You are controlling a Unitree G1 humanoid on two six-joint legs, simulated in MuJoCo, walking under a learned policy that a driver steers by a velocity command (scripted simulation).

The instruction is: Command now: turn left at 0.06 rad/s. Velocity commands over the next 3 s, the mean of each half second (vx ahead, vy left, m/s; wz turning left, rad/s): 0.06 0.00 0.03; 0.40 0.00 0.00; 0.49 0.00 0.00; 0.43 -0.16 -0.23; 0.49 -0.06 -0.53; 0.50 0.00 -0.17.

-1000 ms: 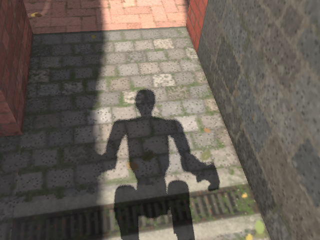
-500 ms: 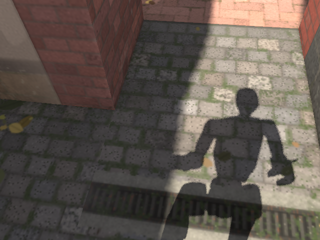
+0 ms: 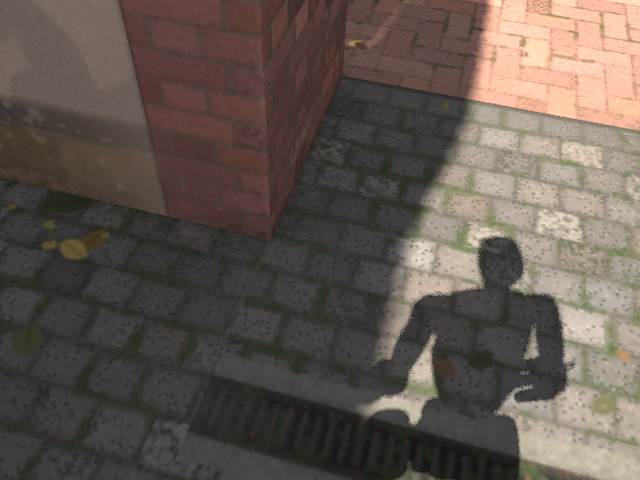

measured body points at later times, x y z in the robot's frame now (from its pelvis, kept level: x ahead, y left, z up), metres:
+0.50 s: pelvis +0.02 -0.01 -0.01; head +0.02 -0.01 +0.44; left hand +0.06 +0.25 -0.15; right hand +0.09 -0.28 -0.13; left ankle -0.01 +0.09 -0.73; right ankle -0.02 -0.15 -0.74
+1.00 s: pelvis +0.23 -0.02 -0.02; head +0.27 -0.02 +0.43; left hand +0.49 +0.19 -0.10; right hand +0.14 -0.27 -0.16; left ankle +0.01 +0.10 -0.74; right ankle +0.40 -0.13 -0.73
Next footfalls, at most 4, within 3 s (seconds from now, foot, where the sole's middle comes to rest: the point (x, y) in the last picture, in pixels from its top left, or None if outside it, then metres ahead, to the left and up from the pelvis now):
0.04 right None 0.02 -0.16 -0.78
1.02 right None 0.43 -0.13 -0.78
1.56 left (289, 371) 0.74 0.10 -0.78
2.10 right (447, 312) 0.92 -0.28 -0.78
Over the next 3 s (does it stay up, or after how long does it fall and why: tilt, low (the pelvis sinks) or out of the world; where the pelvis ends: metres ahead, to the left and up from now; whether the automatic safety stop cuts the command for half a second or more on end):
stays up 1.29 -0.36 0.00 its command is cut before an obstacle after 1.6 s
